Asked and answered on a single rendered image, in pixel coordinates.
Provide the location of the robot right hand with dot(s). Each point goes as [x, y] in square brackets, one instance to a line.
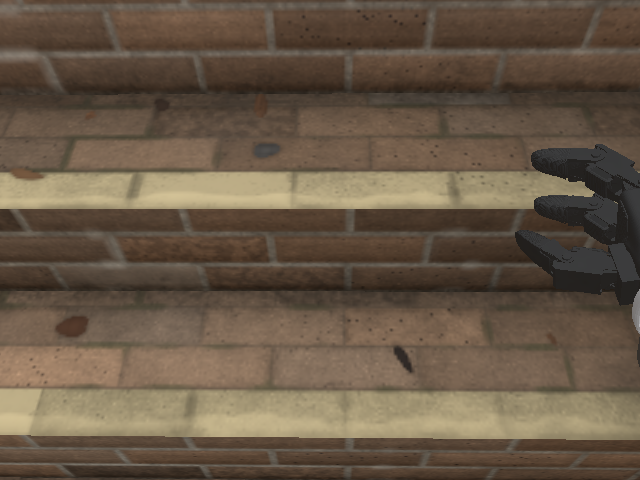
[612, 177]

